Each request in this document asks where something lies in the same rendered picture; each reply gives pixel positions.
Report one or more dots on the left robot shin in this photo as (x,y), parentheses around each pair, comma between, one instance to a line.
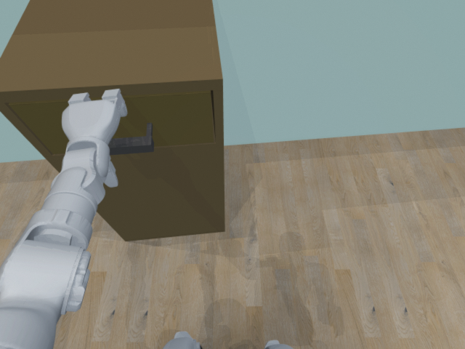
(182,334)

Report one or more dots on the left robot upper arm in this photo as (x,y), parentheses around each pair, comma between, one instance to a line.
(43,282)

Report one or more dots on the right robot shin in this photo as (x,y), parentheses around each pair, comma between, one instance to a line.
(271,342)

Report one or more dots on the left robot forearm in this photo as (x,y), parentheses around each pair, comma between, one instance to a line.
(69,208)

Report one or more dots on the handle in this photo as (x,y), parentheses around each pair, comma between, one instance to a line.
(129,145)

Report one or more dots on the cabinet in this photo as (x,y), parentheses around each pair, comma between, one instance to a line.
(65,47)

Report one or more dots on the robot shin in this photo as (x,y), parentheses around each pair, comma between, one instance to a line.
(182,334)
(271,342)

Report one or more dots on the drawer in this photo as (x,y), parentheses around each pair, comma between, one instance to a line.
(178,118)

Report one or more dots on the robot left hand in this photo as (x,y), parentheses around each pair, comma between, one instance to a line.
(97,118)

